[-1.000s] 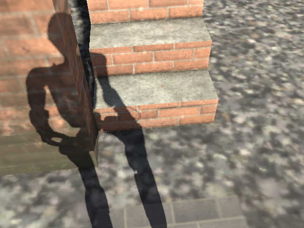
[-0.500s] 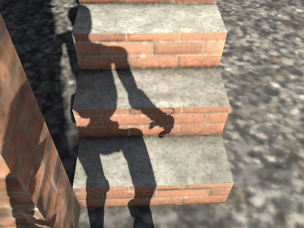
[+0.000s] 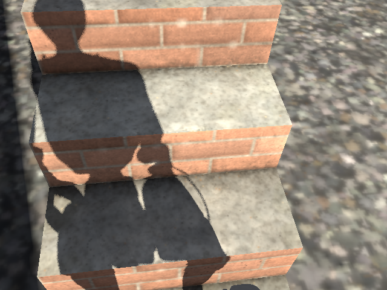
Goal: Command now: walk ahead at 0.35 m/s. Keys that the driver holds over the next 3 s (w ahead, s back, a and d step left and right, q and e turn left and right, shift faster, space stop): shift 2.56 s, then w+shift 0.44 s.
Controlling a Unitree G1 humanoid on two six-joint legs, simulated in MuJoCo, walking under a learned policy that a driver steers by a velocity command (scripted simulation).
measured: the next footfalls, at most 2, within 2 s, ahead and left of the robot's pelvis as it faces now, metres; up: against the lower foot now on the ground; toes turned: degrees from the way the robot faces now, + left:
right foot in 0.20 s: +0.33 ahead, -0.10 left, +0.19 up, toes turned -4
left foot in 0.88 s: +0.27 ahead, +0.05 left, +0.19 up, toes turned +0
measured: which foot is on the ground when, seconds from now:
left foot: down 0.00-0.20, up 0.22-0.86, down 0.88-1.00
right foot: up 0.00-0.18, down 0.20-1.00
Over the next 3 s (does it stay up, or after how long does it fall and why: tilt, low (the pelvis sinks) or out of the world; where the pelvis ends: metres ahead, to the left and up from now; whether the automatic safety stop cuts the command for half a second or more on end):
stays up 0.32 -0.10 0.19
